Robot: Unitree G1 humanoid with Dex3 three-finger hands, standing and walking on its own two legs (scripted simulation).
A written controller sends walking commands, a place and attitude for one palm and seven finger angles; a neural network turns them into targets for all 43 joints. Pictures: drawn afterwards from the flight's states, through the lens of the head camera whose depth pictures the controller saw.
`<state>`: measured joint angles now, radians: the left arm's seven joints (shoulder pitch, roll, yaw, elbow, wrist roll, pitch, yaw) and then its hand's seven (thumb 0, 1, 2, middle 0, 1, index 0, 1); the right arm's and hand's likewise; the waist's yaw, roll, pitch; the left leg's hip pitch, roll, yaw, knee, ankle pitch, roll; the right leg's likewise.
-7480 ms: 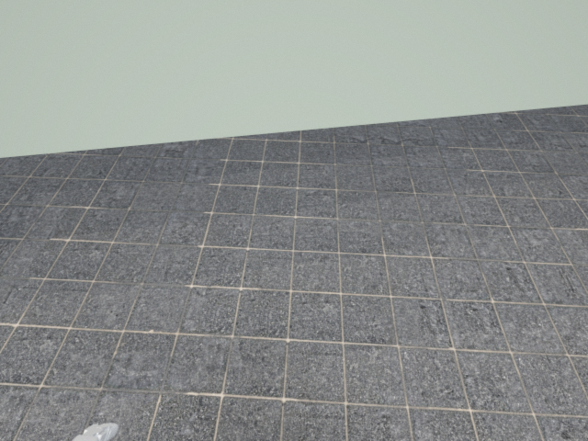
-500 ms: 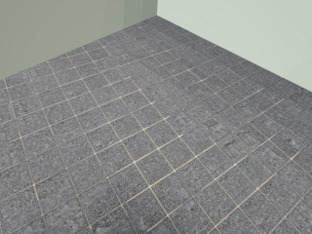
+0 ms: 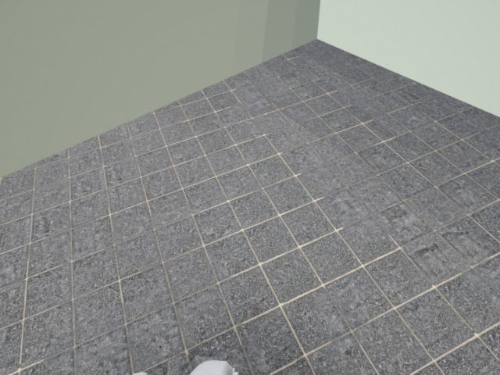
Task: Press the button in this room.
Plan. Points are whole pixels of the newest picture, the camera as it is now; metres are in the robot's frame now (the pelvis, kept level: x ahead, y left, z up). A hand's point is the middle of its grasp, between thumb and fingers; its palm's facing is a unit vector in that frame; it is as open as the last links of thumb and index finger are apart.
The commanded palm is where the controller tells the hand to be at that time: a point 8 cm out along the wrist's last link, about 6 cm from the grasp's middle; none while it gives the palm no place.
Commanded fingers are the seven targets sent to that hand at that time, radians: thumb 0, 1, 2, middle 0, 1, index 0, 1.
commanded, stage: turn or walk to find it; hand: left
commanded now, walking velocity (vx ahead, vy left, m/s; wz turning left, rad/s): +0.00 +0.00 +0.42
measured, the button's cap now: out of the picture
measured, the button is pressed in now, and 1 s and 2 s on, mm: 0 0 0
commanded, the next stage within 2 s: none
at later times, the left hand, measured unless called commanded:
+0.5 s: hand out of the picture -0.04 +0.26 -0.18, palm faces +0.26 -0.93 -0.24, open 7.4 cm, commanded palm none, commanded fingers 0.00 0.90 0.90 -0.20 -0.30 -0.20 -0.30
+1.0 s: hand out of the picture -0.04 +0.21 -0.15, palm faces +0.42 -0.87 -0.26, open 7.4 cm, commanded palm none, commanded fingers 0.00 0.90 0.90 -0.20 -0.30 -0.20 -0.30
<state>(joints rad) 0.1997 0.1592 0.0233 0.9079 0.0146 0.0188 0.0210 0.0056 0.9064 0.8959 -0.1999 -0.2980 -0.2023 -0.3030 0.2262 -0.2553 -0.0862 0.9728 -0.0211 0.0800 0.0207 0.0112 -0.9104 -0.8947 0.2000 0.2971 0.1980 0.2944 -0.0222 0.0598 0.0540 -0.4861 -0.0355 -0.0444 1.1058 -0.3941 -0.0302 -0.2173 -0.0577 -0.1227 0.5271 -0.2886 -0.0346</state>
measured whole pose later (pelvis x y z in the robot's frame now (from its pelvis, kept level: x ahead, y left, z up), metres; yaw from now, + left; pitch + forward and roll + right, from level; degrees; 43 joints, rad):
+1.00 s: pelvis -0.03 +0.00 +0.00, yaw +26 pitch -1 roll +2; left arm 0.20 0.16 0.02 0.93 0.02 0.01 0.02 0.01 0.91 0.90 -0.20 -0.30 -0.20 -0.30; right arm 0.23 -0.25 -0.08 0.99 -0.02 0.08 0.02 0.01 -0.91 -0.89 0.20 0.30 0.20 0.29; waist -0.03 0.04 0.07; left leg -0.47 0.02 -0.01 1.10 -0.40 -0.06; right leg -0.19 -0.09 -0.17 0.51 -0.29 -0.02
